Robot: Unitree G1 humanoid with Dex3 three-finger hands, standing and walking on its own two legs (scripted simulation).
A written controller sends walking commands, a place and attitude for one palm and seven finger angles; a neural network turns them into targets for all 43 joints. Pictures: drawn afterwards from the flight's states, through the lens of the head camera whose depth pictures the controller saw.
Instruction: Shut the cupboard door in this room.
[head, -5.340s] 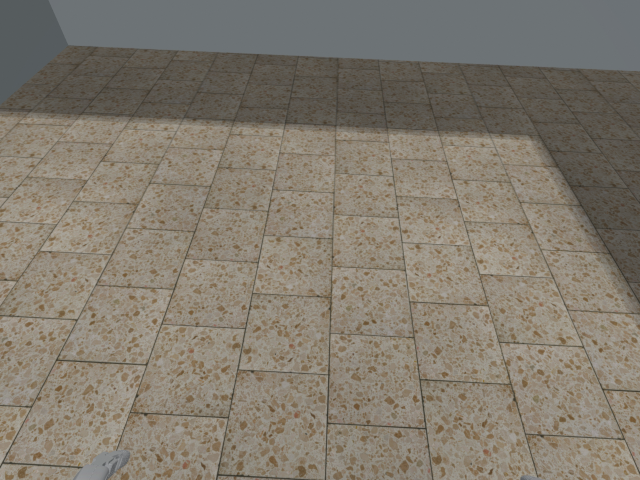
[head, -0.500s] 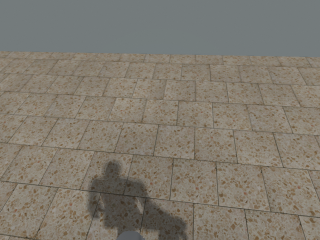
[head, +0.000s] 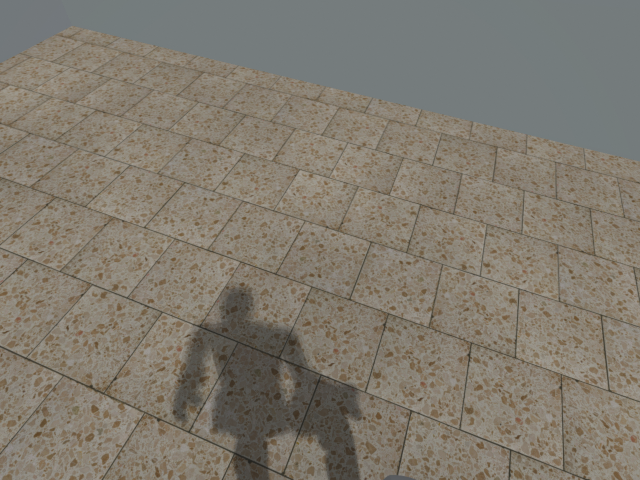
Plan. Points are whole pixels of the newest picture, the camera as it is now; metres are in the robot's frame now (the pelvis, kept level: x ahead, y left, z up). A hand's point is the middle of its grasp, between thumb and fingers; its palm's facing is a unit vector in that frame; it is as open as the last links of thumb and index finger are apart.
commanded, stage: turn or walk to find it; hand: left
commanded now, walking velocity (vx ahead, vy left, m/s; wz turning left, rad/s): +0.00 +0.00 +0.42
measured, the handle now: out of the picture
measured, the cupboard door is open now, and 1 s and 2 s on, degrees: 81 81 81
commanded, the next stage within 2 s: none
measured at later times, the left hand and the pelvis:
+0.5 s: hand out of the picture -0.01 +0.15 -0.16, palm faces +0.26 -0.93 -0.26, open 7.4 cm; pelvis -0.04 -0.05 +0.00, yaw +14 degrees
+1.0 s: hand out of the picture -0.08 +0.19 -0.16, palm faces +0.45 -0.85 -0.27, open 7.4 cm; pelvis -0.07 -0.03 +0.00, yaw +25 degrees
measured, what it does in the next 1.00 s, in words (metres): steps on the spot, turning left: right foot, then left foot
